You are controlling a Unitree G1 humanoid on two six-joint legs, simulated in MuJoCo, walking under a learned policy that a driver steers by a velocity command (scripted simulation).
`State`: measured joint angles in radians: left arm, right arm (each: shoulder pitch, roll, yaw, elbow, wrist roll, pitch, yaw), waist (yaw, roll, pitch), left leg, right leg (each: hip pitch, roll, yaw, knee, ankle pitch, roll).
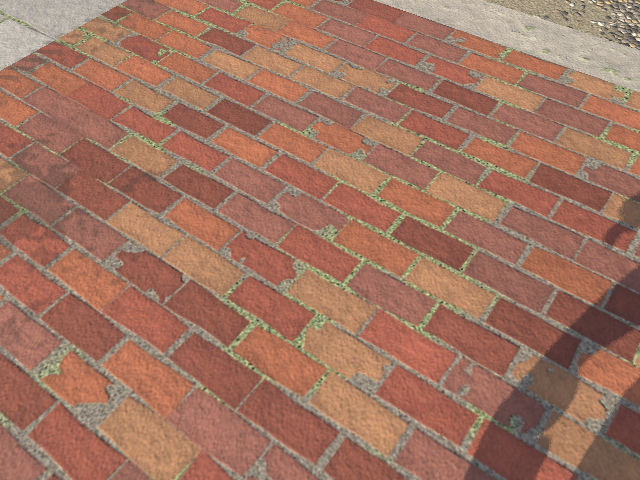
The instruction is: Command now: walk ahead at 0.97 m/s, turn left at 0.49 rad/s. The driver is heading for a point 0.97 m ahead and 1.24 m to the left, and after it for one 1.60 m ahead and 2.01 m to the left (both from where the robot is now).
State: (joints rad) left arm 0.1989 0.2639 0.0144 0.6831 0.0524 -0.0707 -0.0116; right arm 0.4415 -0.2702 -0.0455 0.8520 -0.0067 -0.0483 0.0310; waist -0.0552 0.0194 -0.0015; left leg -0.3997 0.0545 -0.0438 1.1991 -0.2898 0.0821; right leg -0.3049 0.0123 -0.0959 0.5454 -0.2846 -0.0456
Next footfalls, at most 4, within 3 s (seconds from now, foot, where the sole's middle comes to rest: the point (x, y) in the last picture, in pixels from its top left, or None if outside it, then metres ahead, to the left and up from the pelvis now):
0.34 left None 0.46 0.08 -0.77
0.74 right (283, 308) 0.91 0.08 -0.77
1.20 left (110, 283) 1.01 0.52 -0.77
1.60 right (3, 209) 1.29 0.87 -0.77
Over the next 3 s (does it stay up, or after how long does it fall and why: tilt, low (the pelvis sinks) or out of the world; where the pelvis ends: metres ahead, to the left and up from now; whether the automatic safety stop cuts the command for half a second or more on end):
stays up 0.95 1.46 0.01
